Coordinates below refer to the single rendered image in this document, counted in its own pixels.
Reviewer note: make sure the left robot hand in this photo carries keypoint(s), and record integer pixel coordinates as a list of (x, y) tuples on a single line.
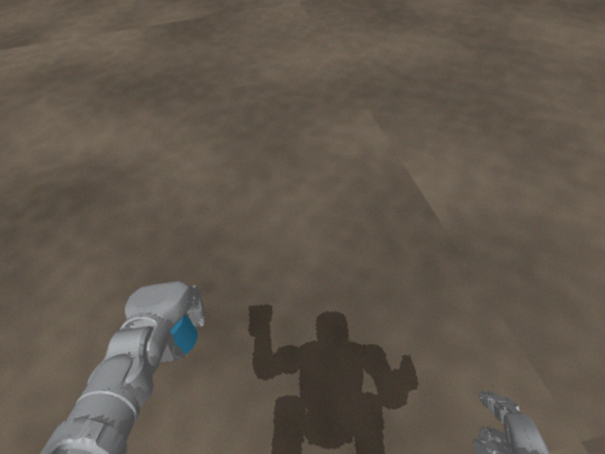
[(169, 302)]

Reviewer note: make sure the left robot arm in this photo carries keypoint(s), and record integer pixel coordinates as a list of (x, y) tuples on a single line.
[(107, 409)]

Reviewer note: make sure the right robot hand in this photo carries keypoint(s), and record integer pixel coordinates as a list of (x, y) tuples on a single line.
[(521, 435)]

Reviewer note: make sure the tin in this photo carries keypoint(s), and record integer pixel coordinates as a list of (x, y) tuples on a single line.
[(185, 334)]

